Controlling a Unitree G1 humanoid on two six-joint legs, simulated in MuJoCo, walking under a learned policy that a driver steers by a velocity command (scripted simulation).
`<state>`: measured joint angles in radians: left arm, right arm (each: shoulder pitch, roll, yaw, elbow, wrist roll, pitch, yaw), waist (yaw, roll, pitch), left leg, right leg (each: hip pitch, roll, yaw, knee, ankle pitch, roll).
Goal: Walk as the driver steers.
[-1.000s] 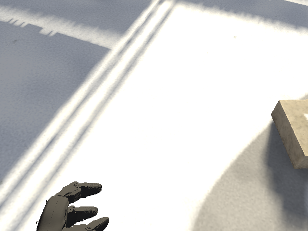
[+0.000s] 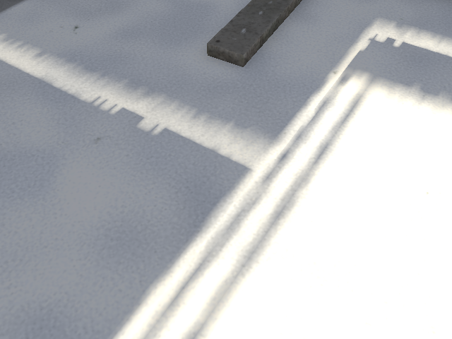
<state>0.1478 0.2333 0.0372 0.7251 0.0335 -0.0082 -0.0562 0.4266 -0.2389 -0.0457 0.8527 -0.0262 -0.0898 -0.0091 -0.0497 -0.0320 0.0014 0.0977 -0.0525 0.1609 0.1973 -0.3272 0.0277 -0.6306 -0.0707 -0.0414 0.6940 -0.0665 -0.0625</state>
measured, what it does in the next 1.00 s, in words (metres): walks ahead: right foot, then left foot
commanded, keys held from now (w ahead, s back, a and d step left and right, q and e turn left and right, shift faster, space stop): w+e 0.04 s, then no key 0.96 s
